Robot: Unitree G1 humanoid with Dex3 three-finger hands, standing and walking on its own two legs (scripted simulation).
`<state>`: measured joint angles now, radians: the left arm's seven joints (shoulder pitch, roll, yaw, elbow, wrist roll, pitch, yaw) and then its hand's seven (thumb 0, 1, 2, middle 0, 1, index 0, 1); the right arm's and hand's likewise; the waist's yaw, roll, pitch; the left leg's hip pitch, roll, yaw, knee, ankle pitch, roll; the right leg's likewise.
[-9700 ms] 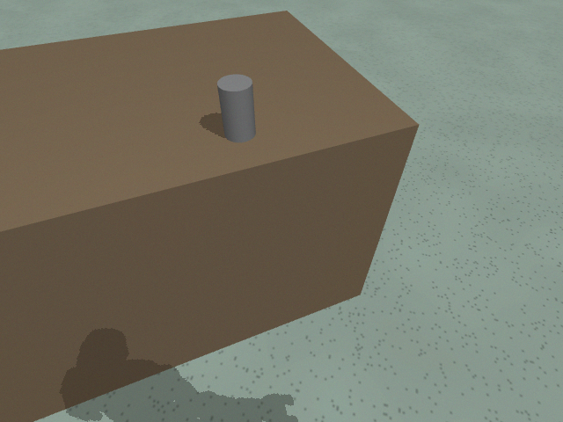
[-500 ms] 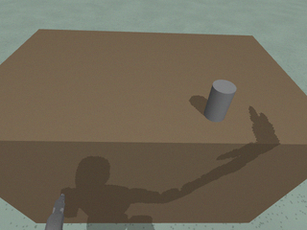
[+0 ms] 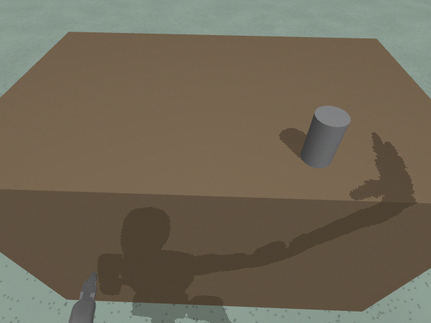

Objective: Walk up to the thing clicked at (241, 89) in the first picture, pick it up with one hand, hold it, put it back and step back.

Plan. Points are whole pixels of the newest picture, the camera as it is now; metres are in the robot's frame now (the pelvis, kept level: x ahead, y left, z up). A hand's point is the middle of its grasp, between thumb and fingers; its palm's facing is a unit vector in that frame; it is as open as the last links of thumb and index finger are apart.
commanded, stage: go down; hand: right
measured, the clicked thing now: (323, 138) +0.49 -0.20 +0.09
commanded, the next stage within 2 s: approach in 1.42 s
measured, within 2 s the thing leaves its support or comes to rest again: neither
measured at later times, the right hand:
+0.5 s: hand out of the picture +0.38 -0.38 +0.22, palm faces +0.20 +0.98 -0.01, open 17.7 cm
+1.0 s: hand out of the picture +0.39 -0.39 +0.23, palm faces +0.20 +0.98 -0.01, open 17.7 cm
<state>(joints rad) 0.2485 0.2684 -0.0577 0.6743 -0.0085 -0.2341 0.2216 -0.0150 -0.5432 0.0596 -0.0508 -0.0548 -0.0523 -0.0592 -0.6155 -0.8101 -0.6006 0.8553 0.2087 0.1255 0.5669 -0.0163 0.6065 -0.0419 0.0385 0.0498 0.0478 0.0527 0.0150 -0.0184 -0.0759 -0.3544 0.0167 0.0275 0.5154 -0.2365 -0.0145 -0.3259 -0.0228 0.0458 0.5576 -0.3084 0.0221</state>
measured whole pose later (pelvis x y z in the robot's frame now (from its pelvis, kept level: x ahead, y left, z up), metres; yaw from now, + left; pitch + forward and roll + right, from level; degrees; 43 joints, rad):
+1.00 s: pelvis +0.00 -0.01 -0.01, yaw +1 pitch +9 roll +2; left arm 0.27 0.27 -0.08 0.57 -0.01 -0.18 0.21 -0.02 -0.54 0.06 -0.05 -0.05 -0.05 -0.06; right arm -0.80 -0.95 -0.60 1.07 0.15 0.09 0.59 -0.02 0.61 -0.04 0.05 0.05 0.05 0.05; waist 0.06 -0.02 -0.09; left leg -0.46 0.01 0.02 0.56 -0.25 -0.02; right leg -0.44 -0.03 0.04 0.64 -0.34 0.02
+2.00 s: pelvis -0.01 +0.00 -0.02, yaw +1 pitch +12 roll +2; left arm 0.27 0.24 -0.07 0.53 0.02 -0.21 0.16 -0.01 -0.53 0.05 -0.06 -0.06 -0.06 -0.06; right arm -0.76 -0.69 -0.50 1.08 0.18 -0.11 0.45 -0.01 0.53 -0.05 0.05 0.04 0.05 0.04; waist 0.11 0.02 -0.08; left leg -0.61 0.00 0.02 0.69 -0.29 -0.02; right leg -0.59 -0.03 0.04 0.76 -0.38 0.02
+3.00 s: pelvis -0.01 +0.00 -0.03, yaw +2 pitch +12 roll +1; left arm 0.31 0.23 0.05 0.34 0.00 -0.08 0.04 -0.02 -0.56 0.07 -0.05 -0.05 -0.05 -0.06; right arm -0.81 -0.42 -0.41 0.99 0.09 -0.19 0.05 -0.02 0.59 -0.06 0.29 0.17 0.30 0.17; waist 0.11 -0.01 -0.09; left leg -0.67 0.01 -0.01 0.79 -0.33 -0.02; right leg -0.62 -0.03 0.02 0.82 -0.41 0.02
